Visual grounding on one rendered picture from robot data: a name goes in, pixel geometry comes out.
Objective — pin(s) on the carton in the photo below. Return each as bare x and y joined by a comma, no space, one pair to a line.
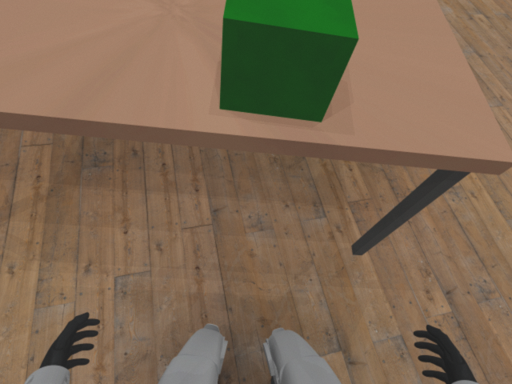
285,58

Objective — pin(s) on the robot left hand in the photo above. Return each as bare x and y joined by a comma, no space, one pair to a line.
62,348

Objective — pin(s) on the table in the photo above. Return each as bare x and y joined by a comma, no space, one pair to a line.
150,71

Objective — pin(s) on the robot right thigh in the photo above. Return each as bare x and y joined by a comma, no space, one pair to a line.
291,359

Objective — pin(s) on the robot left forearm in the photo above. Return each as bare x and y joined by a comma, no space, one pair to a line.
49,375

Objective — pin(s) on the robot right hand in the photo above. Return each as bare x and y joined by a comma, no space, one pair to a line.
451,361

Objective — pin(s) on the robot left shin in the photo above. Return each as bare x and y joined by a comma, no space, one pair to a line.
211,327

